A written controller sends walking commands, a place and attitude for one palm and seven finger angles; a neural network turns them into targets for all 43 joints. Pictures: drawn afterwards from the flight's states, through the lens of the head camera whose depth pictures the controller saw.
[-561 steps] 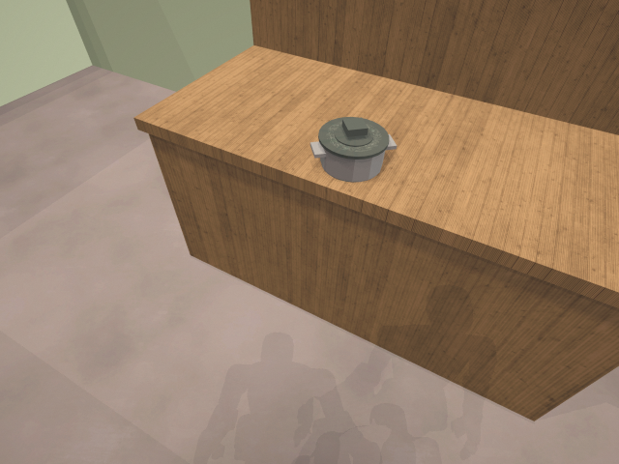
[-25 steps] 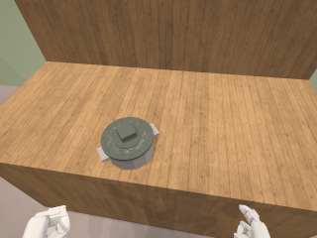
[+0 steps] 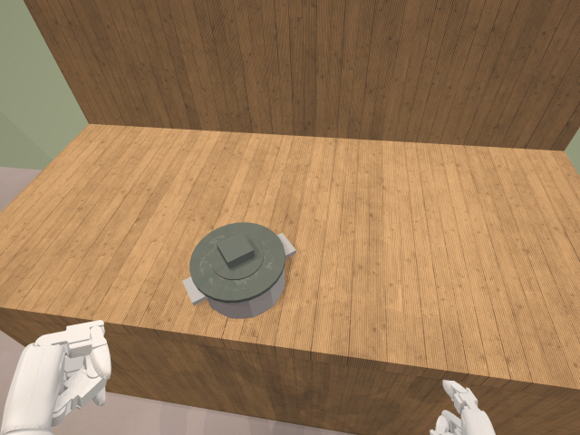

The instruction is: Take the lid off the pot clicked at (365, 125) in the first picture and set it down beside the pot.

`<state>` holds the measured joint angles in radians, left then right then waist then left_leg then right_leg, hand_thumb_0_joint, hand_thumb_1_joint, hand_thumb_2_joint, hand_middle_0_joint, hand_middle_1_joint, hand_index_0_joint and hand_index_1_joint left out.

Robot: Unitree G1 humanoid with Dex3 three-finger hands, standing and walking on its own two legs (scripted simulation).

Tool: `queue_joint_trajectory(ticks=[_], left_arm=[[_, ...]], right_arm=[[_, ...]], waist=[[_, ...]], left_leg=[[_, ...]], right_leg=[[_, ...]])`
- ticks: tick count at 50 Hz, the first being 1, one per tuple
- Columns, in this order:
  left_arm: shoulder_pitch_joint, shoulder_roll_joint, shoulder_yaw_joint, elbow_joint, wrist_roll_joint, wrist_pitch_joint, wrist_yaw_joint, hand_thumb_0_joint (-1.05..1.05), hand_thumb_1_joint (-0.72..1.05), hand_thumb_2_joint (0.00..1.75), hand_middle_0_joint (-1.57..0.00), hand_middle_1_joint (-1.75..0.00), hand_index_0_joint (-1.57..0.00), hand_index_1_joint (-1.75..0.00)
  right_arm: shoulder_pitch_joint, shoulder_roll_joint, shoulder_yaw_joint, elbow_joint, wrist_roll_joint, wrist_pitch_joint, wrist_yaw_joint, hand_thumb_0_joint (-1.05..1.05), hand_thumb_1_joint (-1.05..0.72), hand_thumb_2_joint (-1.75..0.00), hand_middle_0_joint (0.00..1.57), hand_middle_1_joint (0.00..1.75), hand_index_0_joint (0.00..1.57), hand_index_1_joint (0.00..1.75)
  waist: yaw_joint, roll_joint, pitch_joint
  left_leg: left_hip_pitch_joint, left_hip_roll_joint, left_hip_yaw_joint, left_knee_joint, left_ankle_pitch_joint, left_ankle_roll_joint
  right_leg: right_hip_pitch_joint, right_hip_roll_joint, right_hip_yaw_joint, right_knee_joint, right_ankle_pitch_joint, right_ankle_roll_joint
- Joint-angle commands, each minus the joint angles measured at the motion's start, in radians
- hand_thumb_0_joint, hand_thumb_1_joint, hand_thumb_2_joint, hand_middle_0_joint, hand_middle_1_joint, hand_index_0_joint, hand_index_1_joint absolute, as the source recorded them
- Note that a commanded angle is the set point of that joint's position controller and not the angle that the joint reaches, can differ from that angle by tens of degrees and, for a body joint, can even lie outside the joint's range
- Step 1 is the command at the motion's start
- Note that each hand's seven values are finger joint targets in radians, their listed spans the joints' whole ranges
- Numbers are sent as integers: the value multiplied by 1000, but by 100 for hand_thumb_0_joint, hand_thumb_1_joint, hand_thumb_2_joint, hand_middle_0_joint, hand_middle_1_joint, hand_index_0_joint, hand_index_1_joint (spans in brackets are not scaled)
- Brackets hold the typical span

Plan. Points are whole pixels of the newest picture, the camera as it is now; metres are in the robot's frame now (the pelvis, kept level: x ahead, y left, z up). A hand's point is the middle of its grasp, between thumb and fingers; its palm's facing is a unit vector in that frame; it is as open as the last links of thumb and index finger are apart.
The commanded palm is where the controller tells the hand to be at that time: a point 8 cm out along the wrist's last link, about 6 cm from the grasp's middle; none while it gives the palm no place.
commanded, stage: raise the hand higher, near the body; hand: left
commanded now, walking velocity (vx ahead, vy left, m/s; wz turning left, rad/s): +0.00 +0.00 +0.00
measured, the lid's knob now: (235, 249) +0.40 +0.15 +0.00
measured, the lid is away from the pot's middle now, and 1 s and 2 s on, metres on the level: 0.00 0.00 0.00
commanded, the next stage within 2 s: reach forward and open the fingers in 0.02 s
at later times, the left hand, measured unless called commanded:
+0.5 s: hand (80, 359) +0.17 +0.27 +0.07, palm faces -0.24 -0.07 -0.97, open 3.2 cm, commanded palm +0.17 +0.26 +0.13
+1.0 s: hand (93, 310) +0.23 +0.28 +0.08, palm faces -0.23 -0.03 -0.97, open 8.8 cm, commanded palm +0.22 +0.26 +0.13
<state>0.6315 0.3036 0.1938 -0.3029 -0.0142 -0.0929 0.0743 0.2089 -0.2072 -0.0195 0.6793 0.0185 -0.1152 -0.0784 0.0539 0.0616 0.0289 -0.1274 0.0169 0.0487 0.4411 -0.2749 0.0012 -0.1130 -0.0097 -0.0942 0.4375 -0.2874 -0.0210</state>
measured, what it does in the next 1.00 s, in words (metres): stands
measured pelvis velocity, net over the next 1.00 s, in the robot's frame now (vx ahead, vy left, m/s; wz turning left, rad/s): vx -0.03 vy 0.02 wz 0.00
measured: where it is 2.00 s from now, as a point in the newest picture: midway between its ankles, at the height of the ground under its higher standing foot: outside the picture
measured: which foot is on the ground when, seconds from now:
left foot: down 0.00-1.00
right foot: down 0.00-1.00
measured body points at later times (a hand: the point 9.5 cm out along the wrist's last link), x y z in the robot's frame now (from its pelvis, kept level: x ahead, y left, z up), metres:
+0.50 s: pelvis -0.02 +0.00 +0.00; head -0.01 -0.05 +0.44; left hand +0.18 +0.27 +0.13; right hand +0.18 -0.22 -0.11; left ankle -0.02 +0.12 -0.74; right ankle -0.03 -0.10 -0.74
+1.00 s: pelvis -0.03 +0.02 +0.00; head -0.01 -0.02 +0.45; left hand +0.24 +0.28 +0.13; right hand +0.17 -0.20 -0.11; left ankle -0.02 +0.12 -0.74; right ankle -0.03 -0.10 -0.74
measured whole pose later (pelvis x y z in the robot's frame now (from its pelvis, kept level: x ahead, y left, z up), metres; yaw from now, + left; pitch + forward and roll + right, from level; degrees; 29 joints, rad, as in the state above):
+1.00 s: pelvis -0.03 +0.02 +0.00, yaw +0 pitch +1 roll +0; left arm 0.07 0.63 0.02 -0.03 0.82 -0.04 -0.17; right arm 0.11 -0.27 0.01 0.58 0.05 0.13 0.00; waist 0.05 0.11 0.03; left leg -0.22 -0.01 0.06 0.42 -0.21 0.03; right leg -0.20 -0.03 -0.09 0.40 -0.21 0.00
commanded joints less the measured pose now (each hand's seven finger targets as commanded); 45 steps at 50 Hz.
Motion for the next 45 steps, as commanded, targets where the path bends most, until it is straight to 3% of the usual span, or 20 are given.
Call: queue_joint_trajectory(ticks=[1, 6, 7, 9, 10, 13, 16, 18, 20, 23, 25, 28, 29, 30, 34, 37, 40, 41, 44, 45], left_arm=[[-39, 134, 98, -239, -9, -74, 17, 0, 90, 90, -130, -150, -130, -150], [-67, 179, 154, -308, -11, -86, 33, 0, 90, 90, -130, -150, -130, -150], [-124, 396, 84, -314, 431, -16, 55, 0, 88, 89, -127, -149, -127, -149], [-131, 282, 65, -312, 448, 51, 80, 0, 84, 88, -123, -147, -123, -147], [-85, 257, 27, -238, 551, 71, 75, 0, 81, 88, -121, -145, -121, -145], [-66, 379, 52, -237, 724, 119, 50, 0, 72, 93, -117, -135, -117, -135], [-197, 498, 82, -278, 820, 146, 16, 0, 62, 99, -118, -115, -118, -115], [-246, 535, 81, -225, 840, 145, -25, 0, 56, 103, -116, -107, -116, -107], [-255, 472, 8, -128, 817, 143, -88, 0, 49, 106, -114, -100, -114, -100], [-338, 494, -14, -29, 778, 124, -188, 0, 40, 111, -110, -90, -110, -90], [-403, 485, -47, -131, 761, 97, -237, 0, 34, 113, -108, -83, -108, -83], [-469, 627, 69, -198, 777, 42, -248, 0, 26, 116, -104, -72, -104, -72], [-473, 670, 121, -183, 789, 28, -237, 0, 23, 116, -103, -68, -103, -68], [-430, 604, 89, -101, 790, 15, -233, 0, 21, 116, -102, -65, -102, -65], [-510, 564, 86, 138, 786, 15, -224, 0, 11, 118, -96, -51, -96, -51], [-626, 424, -99, -55, 755, 10, -231, 0, 2, 120, -93, -40, -93, -40], [-611, 504, -61, -182, 784, -2, -225, 0, -6, 122, -89, -29, -89, -29], [-607, 609, 33, -103, 815, 8, -218, 0, -9, 123, -88, -26, -88, -26], [-699, 732, 166, 144, 863, 32, -187, 0, -17, 125, -84, -15, -84, -15], [-736, 604, 59, 197, 852, 40, -187, 0, -19, 126, -83, -12, -83, -12]], right_arm=[[-164, -93, -12, -210, -3, -85, 7, 0, -90, -90, 20, 30, 20, 30], [-162, -91, -6, -210, -4, -89, 5, 0, -90, -90, 20, 30, 20, 30], [-173, -171, 4, -216, -31, -25, 16, 0, -90, -90, 20, 30, 20, 30], [-215, -129, -2, -253, -18, 35, 33, 0, -90, -90, 20, 30, 20, 30], [-204, -127, -6, -247, -20, 55, 44, 0, -90, -90, 20, 30, 20, 30], [-215, -157, -8, -280, -21, 132, 70, 0, -90, -90, 20, 30, 20, 30], [-249, -157, 2, -299, -11, 165, 72, 0, -90, -90, 20, 30, 20, 30], [-245, -155, 6, -288, -2, 169, 67, 0, -90, -90, 20, 30, 20, 30], [-247, -142, 8, -283, 18, 166, 64, 0, -90, -90, 20, 30, 20, 30], [-223, -163, 7, -262, 25, 174, 58, 0, -90, -90, 20, 30, 20, 30], [-241, -155, -1, -293, 25, 165, 58, 0, -90, -90, 20, 30, 20, 30], [-221, -161, 3, -289, 7, 157, 43, 0, -90, -90, 20, 30, 20, 30], [-245, -161, 8, -289, 7, 147, 42, 0, -90, -90, 20, 30, 20, 30], [-204, -142, 7, -277, 4, 150, 43, 0, -90, -90, 20, 30, 20, 30], [-212, -164, -1, -240, 28, 179, 55, 0, -90, -90, 20, 30, 20, 30], [-239, -154, -10, -291, 30, 172, 68, 0, -90, -90, 20, 30, 20, 30], [-229, -142, -10, -304, 11, 145, 68, 0, -90, -90, 20, 30, 20, 30], [-212, -160, -10, -269, 2, 160, 65, 0, -90, -90, 20, 30, 20, 30], [-213, -176, 4, -224, 21, 187, 59, 0, -90, -90, 20, 30, 20, 30], [-217, -159, 8, -230, 28, 197, 59, 0, -90, -90, 20, 30, 20, 30]], waist=[[9, -43, -84], [18, -13, -97], [15, 26, -72], [11, 15, -44], [33, 4, -45], [57, -18, -153], [50, 9, -253], [41, -6, -254], [11, -24, -183], [-6, -77, -96], [-14, -34, -171], [13, -6, -257], [15, 22, -238], [11, -9, -217], [0, -61, -39], [-13, 51, -176], [7, 68, -353], [13, 43, -307], [14, -47, -144], [0, -55, -109]], left_leg=[[63, 9, -25, -37, 288, 28], [76, 11, -31, -38, 305, 24], [-39, -11, -30, -13, 328, 33], [-75, -4, -19, -7, 326, 29], [-88, -4, -13, -8, 298, 24], [-103, -5, -15, -1, 257, 23], [-68, -10, -28, 4, 259, 32], [-56, -15, -41, 1, 267, 39], [-68, -15, -34, 3, 238, 45], [-86, -23, -41, -21, 201, 48], [-44, -27, -36, -15, 234, 58], [-1, -28, -53, -19, 291, 57], [10, -25, -56, -15, 294, 56], [-9, -27, -50, -16, 293, 55], [-66, -19, -43, -35, 178, 39], [0, -28, -42, -59, 193, 44], [68, -26, -52, -41, 292, 56], [36, -26, -56, -49, 280, 51], [-50, -18, -56, -69, 205, 40], [-74, -18, -47, -83, 187, 39]], right_leg=[[-29, -23, 32, -78, 249, 18], [-16, -21, 33, -76, 259, 14], [-115, 5, 93, -15, 269, 2], [-116, -5, 59, -4, 270, -14], [-124, 6, 73, 4, 223, -20], [-89, 9, 106, 17, 203, -26], [-41, -2, 130, 6, 218, -17], [-43, -7, 121, -13, 230, -5], [-63, -10, 100, -31, 228, 5], [-105, -9, 91, -74, 207, 22], [-48, -18, 88, -61, 250, 22], [-21, -22, 91, -70, 289, 24], [-24, -14, 102, -73, 297, 14], [-19, -16, 77, -69, 276, 14], [-129, -8, 91, -122, 158, 4], [-68, -21, 66, -105, 163, 9], [14, -19, 73, -70, 236, 6], [-7, -13, 78, -86, 233, 4], [-46, -5, 84, -107, 162, -10], [-53, -9, 61, -108, 138, -6]])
